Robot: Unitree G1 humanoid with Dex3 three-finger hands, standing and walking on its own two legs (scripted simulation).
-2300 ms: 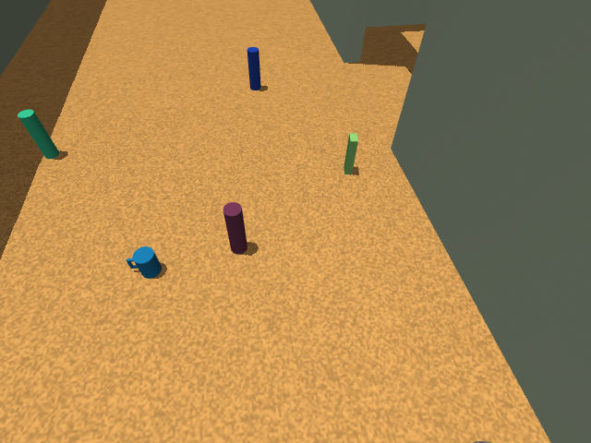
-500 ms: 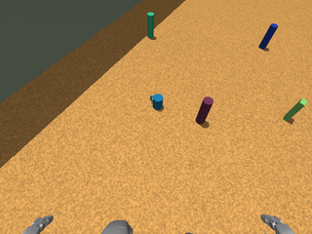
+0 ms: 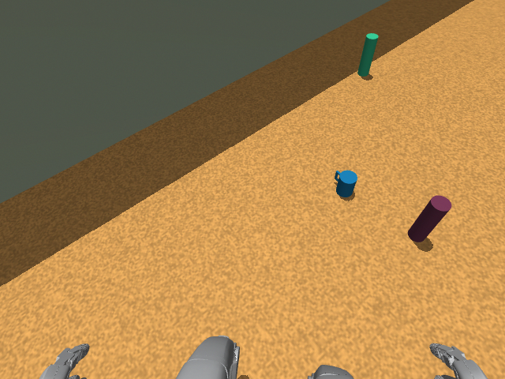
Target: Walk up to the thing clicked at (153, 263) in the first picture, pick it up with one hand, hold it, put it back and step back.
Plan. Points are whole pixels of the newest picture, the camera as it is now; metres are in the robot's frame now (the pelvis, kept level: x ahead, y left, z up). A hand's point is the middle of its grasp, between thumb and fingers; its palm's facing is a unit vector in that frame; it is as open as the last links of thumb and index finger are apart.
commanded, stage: walk up
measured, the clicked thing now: (343, 181) +0.97 -0.37 -0.71
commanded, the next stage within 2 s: stand in 1.58 s
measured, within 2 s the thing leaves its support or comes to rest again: neither
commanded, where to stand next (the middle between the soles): +0.07 +0.05 m, yaw +19 degrees
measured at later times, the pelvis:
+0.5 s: pelvis +0.00 +0.02 -0.02, yaw +14 degrees
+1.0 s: pelvis +0.00 +0.03 -0.01, yaw +20 degrees
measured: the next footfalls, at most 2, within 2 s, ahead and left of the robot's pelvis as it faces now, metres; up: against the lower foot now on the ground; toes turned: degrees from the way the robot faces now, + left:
left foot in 0.20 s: +0.02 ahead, +0.17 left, +0.00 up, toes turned +17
right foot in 0.50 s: +0.10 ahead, -0.08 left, +0.00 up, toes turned +17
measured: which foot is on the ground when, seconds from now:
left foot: up 0.00-0.18, down 0.20-1.00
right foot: down 0.00-0.22, up 0.24-0.48, down 0.50-1.00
